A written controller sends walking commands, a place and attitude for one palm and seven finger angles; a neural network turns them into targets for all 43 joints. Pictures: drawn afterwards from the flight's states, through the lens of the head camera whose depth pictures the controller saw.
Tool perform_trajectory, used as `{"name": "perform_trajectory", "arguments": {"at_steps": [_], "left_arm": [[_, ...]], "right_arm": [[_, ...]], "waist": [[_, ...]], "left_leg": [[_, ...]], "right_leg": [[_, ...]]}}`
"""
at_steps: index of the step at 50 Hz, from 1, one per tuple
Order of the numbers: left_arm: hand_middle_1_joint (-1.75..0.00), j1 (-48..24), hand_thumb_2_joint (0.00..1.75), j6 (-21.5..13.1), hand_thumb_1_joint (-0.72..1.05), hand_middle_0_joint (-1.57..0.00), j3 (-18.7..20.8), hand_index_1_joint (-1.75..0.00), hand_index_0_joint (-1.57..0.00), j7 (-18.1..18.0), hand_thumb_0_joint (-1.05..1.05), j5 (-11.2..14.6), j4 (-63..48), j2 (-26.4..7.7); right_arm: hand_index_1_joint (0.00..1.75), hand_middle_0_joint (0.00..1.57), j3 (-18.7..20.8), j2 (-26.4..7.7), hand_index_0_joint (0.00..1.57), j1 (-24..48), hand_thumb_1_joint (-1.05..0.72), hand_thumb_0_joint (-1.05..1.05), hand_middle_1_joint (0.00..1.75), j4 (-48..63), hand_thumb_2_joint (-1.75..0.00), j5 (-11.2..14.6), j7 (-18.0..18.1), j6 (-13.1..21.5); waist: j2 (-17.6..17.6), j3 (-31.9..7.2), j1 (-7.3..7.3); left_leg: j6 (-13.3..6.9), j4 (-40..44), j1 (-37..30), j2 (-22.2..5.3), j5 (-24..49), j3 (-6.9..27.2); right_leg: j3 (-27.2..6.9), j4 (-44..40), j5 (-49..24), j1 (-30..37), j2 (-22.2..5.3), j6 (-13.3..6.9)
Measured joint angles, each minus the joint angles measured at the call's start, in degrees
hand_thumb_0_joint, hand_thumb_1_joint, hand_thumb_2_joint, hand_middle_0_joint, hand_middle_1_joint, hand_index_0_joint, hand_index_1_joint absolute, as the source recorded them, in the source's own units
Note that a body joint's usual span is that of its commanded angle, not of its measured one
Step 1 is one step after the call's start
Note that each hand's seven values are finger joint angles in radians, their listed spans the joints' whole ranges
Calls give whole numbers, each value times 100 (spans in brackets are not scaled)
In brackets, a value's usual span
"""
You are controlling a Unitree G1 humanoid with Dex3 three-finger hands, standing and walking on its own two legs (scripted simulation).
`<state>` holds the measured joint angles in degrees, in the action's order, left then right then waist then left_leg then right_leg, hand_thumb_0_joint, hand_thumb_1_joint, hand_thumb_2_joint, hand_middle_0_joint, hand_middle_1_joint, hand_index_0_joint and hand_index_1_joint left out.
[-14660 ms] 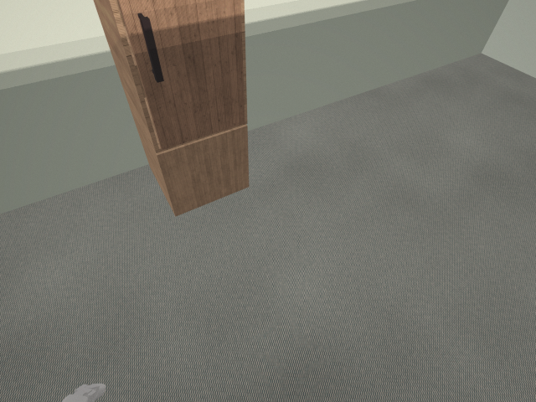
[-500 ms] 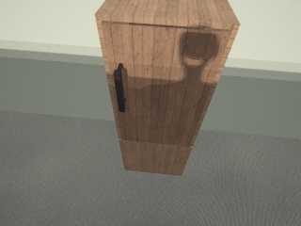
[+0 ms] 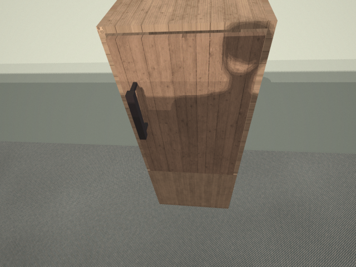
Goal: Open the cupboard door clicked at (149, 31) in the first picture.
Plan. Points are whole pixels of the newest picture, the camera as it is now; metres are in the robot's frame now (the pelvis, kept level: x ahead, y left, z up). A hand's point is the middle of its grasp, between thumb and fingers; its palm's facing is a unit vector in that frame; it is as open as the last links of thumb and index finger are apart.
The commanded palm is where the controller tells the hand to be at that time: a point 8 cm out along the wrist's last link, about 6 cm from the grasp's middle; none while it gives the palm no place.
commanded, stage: come to a stop and stand still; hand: left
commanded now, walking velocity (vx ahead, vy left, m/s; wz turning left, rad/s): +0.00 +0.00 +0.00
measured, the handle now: (139, 112) +0.52 +0.14 +0.04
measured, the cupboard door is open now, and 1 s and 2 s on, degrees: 0 0 0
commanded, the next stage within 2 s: look again from close up in 0.38 s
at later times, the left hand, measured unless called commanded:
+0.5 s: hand out of the picture +0.05 +0.17 -0.16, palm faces +0.02 -0.97 -0.23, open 7.4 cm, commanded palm none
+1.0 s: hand out of the picture +0.03 +0.18 -0.17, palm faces +0.03 -0.97 -0.22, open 7.4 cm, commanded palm none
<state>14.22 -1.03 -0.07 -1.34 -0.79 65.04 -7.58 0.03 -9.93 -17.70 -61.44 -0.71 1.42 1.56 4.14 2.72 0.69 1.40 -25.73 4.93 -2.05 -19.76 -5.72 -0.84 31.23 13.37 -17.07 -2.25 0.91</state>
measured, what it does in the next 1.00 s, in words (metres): stands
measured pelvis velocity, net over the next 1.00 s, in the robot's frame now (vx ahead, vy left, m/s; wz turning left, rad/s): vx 0.00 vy -0.01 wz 0.02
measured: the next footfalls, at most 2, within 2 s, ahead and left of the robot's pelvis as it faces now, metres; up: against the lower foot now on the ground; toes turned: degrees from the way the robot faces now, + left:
none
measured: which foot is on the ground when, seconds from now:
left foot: down 0.00-1.00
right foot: down 0.00-1.00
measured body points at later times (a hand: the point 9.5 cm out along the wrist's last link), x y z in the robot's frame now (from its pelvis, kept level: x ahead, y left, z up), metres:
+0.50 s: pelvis +0.00 -0.01 +0.00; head +0.03 -0.03 +0.45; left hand +0.05 +0.22 -0.14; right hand +0.01 -0.24 -0.16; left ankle -0.07 +0.13 -0.73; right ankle +0.04 -0.13 -0.73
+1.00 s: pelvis +0.00 -0.01 +0.00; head +0.03 -0.01 +0.45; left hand +0.03 +0.24 -0.15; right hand +0.00 -0.23 -0.16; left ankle -0.07 +0.13 -0.73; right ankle +0.04 -0.13 -0.73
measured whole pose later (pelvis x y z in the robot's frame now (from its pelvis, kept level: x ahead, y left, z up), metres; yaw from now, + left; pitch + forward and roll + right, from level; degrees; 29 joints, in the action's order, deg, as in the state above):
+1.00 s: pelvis +0.00 -0.01 +0.00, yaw +1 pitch -1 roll +0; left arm 10.8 -0.5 0.8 -0.8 -0.7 64.2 -10.8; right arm 0.3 -9.6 -15.6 -64.3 -0.7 1.5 1.6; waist 0.4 4.3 0.2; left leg 2.0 -23.6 3.8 -3.0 -18.6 -4.3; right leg 0.8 27.7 12.0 -14.7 -1.5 0.3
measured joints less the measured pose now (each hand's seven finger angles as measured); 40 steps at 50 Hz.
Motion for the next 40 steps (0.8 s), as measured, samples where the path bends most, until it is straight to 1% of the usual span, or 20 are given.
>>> {"name": "perform_trajectory", "arguments": {"at_steps": [9, 18, 27, 40], "left_arm": [[-30, -279, 90, -16, 92, -20, 43, -30, -20, 26, 1, 7, -34, -107], [-30, -467, 90, -11, 91, -20, 58, -30, -20, 51, 0, 8, -109, -169], [-30, -484, 90, 13, 90, -20, 79, -30, -20, 56, 0, 8, -142, -246], [-30, -364, 90, 51, 90, -20, 95, -30, -20, 58, 0, 8, -107, -310]], "right_arm": [[30, 20, 40, -117, 20, 117, -91, 1, 29, -119, -90, -1, 29, -17], [30, 20, 36, -104, 20, 212, -91, 1, 29, -157, -90, -9, 17, -17], [30, 20, 27, -42, 20, 248, -91, 0, 29, -179, -90, -9, 6, -18], [30, 20, 18, 11, 20, 194, -91, 1, 29, -253, -90, -3, 1, -7]], "waist": [[-84, 72, 3], [-169, 87, 11], [-239, 89, 1], [-315, 133, -33]], "left_leg": [[86, 92, -63, -86, 27, 86], [131, 171, -91, -142, 77, 138], [136, 206, -114, -160, 109, 148], [93, 225, -94, -125, 132, 141]], "right_leg": [[107, -65, 22, 83, 68, -81], [173, -184, -28, 149, 115, -124], [188, -275, -86, 202, 132, -127], [175, -353, -145, 212, 101, -86]]}}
